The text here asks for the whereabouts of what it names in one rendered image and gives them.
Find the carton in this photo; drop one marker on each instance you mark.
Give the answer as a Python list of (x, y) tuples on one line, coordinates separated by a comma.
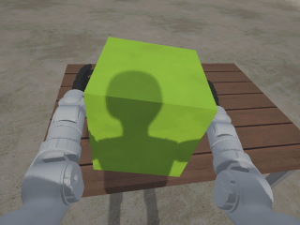
[(147, 107)]

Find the robot left upper arm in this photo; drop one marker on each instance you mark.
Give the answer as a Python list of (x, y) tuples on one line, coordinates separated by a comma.
[(48, 190)]

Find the left robot forearm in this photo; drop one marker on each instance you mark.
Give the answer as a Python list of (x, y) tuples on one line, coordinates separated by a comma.
[(65, 131)]

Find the right robot forearm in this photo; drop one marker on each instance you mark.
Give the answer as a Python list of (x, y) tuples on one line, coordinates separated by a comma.
[(226, 148)]

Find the right robot hand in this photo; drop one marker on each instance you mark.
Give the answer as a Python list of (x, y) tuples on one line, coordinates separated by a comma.
[(214, 92)]

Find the table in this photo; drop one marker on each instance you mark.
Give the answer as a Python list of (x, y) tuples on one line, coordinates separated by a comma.
[(266, 134)]

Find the robot right upper arm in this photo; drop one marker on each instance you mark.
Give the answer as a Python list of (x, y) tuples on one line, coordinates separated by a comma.
[(247, 199)]

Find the left robot hand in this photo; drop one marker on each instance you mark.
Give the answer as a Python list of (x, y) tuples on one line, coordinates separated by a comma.
[(82, 78)]

